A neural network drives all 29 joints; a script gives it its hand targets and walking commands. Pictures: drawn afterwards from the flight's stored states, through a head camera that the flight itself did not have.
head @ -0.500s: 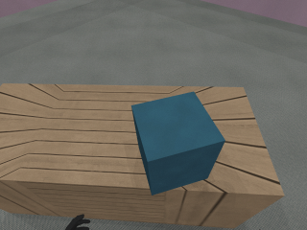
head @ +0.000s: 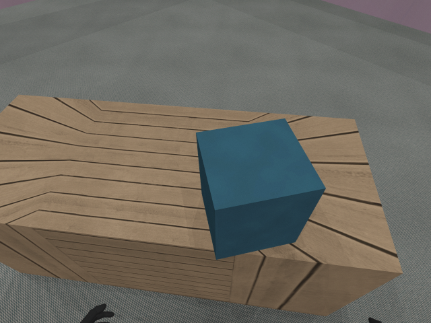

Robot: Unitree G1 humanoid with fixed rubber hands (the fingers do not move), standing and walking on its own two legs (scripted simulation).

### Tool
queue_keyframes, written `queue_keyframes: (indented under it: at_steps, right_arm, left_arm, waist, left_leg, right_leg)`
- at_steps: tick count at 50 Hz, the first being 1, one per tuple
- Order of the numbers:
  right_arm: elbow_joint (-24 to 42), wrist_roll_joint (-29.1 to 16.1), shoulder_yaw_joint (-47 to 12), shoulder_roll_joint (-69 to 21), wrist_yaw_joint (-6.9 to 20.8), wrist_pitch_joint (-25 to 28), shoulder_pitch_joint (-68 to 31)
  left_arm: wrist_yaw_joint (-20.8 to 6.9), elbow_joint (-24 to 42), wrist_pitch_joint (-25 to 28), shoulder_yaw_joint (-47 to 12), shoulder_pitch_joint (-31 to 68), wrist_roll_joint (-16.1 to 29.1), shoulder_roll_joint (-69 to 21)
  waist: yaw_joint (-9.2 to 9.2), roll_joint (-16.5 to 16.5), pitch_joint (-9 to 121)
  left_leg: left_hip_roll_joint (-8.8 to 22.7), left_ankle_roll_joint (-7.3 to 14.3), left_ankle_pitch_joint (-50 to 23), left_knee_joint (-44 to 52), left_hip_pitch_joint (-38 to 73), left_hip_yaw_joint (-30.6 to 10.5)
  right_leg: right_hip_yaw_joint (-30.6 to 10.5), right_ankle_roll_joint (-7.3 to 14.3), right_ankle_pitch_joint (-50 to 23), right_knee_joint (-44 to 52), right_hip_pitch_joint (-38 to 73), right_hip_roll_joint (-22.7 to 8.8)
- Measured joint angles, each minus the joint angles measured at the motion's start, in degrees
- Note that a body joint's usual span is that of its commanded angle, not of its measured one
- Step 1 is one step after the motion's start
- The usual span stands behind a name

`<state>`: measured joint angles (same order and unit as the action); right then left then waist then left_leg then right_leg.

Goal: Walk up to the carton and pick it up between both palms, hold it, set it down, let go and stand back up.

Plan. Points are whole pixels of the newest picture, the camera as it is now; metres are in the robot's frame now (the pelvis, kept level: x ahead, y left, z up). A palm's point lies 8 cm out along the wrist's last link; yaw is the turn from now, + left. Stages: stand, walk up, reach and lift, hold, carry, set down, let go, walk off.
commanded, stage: walk up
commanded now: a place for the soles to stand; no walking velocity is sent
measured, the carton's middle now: (249, 191) +0.42 -0.04 -0.06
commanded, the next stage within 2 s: reach and lift in 1.22 s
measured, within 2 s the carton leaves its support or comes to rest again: neither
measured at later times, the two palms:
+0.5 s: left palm out of the picture +0.04 +0.26 -0.10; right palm out of the picture +0.10 -0.25 -0.08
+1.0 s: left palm out of the picture +0.06 +0.25 -0.10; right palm out of the picture +0.09 -0.27 -0.09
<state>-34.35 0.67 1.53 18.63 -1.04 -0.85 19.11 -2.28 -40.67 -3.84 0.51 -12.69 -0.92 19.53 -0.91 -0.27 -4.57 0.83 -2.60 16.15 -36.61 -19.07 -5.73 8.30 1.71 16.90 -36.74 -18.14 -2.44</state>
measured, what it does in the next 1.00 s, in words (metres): stands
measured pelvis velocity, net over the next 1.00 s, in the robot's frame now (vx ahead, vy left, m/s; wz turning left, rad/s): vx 0.00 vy -0.02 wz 0.03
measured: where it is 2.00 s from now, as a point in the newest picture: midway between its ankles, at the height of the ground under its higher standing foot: outside the picture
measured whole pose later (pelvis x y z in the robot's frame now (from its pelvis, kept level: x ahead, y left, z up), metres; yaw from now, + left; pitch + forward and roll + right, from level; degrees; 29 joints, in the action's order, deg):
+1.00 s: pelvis +0.00 -0.02 +0.01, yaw +2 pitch -1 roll +0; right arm -40.0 0.4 -0.3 15.4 -0.2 0.3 18.9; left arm -1.0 -44.4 -0.7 -1.3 -17.5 0.1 16.2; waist -0.9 -0.1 -1.4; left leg 0.4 -0.6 16.7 -29.0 -11.4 -0.5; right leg 7.5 2.9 12.9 -28.6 -14.9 -0.5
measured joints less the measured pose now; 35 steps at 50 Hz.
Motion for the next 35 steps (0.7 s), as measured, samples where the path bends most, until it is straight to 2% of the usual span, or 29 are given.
queue_keyframes:
  at_steps: [2, 4, 7, 9, 11, 13, 15, 21, 35]
  right_arm:
    - [0.2, 0.0, 0.4, 0.4, 0.0, -0.2, -0.2]
    - [0.3, 0.0, 0.8, 0.6, -0.1, -0.4, -0.3]
    - [0.3, 0.2, 1.3, 0.1, -0.3, -0.3, 0.3]
    - [0.1, -0.3, 1.2, -0.3, -0.3, 0.0, 1.1]
    - [0.0, -0.6, 0.9, -0.8, -0.1, 0.6, 1.8]
    - [-0.9, -0.1, 0.1, -2.4, 0.0, 0.8, 1.8]
    - [-1.3, -0.1, -1.0, -3.3, 0.4, 0.6, 1.9]
    - [-1.5, -0.6, -1.7, -3.7, 1.4, 1.1, 1.0]
    - [-3.5, -0.1, -1.6, -3.5, 1.3, 1.4, -0.3]
  left_arm:
    - [0.0, 0.3, 0.1, 0.1, -0.1, 0.0, 0.0]
    - [0.1, 0.5, 0.3, 0.0, 0.0, 0.3, -0.1]
    - [0.3, 0.4, 0.2, -0.2, 0.3, 0.5, -0.3]
    - [0.2, 0.4, 0.0, -0.4, 0.5, 0.4, -0.5]
    - [0.1, 0.3, -0.1, -0.8, 0.8, 0.7, -0.6]
    - [0.1, -0.2, -0.3, -0.8, 1.4, 1.0, -0.5]
    - [0.3, -0.5, 0.0, -1.1, 0.7, 0.9, -1.1]
    - [0.5, -2.6, 1.7, -2.3, -2.4, 0.7, -3.0]
    - [1.1, -4.9, 3.1, -1.4, -6.6, 1.1, -2.7]
  waist:
    - [0.08, 0.3, 0.1]
    - [0.02, 0.5, 0.1]
    - [0.08, -0.5, 0.1]
    - [0.34, -0.5, 0.4]
    - [0.97, -0.2, 0.9]
    - [0.9, -2.0, 0.7]
    - [0.68, -2.1, 1.2]
    - [-0.12, -1.3, 2.7]
    - [-0.71, 0.7, 2.8]
  left_leg:
    - [0.1, 0.3, -0.1, -0.3, -0.5, -0.6]
    - [-0.4, 2.0, 1.7, -2.5, -1.4, -0.6]
    - [-1.8, 3.4, 6.7, -8.3, -1.8, 2.8]
    - [-2.1, 3.7, 6.4, -7.8, -0.3, 4.7]
    - [-2.0, 3.7, 4.3, -1.8, 2.4, 4.6]
    - [-2.9, 3.7, 3.6, -1.0, 2.6, 4.8]
    - [-2.5, 3.6, 3.0, -0.2, 3.1, 4.5]
    - [-2.1, 3.3, 0.5, 4.9, 5.7, 4.5]
    - [-1.3, 2.5, -0.1, 7.2, 6.6, 4.6]
  right_leg:
    - [0.5, 0.4, -0.1, 0.0, -0.1, 0.2]
    - [1.0, 0.8, -0.1, -0.3, -0.4, 0.0]
    - [1.2, 1.0, 0.4, -1.4, -0.7, -1.5]
    - [1.8, 0.7, 0.4, -1.6, -1.0, -1.9]
    - [2.8, 0.2, 0.4, -2.2, -1.8, -1.9]
    - [2.0, -0.4, 0.5, -2.1, -1.8, -2.5]
    - [1.3, -0.6, -0.7, 0.3, -0.7, -1.2]
    - [0.8, 0.1, -4.0, 6.0, 2.1, -0.2]
    - [0.2, 0.8, -4.4, 7.9, 2.6, 0.9]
